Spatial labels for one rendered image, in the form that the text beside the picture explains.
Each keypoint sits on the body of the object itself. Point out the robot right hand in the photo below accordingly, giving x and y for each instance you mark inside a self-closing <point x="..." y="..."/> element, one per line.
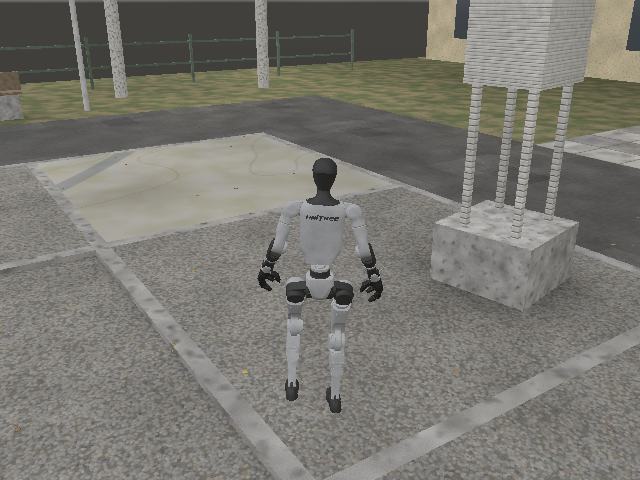
<point x="377" y="286"/>

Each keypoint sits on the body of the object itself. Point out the left robot upper arm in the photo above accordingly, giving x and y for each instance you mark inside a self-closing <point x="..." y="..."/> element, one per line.
<point x="291" y="209"/>

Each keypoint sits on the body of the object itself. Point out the right robot forearm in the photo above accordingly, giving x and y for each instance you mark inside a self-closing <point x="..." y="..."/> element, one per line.
<point x="371" y="266"/>

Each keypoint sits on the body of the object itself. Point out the right robot upper arm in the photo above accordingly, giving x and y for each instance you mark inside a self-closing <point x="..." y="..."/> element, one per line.
<point x="353" y="212"/>

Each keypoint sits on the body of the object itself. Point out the left robot forearm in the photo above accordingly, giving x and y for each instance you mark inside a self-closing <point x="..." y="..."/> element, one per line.
<point x="270" y="259"/>

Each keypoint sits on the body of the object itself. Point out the right robot thigh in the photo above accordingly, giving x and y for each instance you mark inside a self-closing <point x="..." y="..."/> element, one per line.
<point x="340" y="306"/>

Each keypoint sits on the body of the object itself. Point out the right robot foot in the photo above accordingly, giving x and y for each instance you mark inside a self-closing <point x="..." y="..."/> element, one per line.
<point x="335" y="405"/>

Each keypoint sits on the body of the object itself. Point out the robot left hand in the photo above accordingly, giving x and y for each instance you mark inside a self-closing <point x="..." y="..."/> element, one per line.
<point x="262" y="276"/>

